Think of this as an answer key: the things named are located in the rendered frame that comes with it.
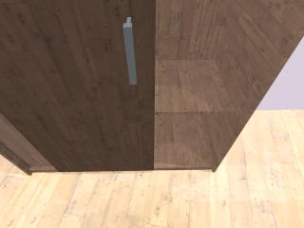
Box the wardrobe door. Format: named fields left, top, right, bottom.
left=0, top=0, right=156, bottom=172
left=0, top=113, right=52, bottom=166

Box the handle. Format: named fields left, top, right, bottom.
left=123, top=17, right=137, bottom=85

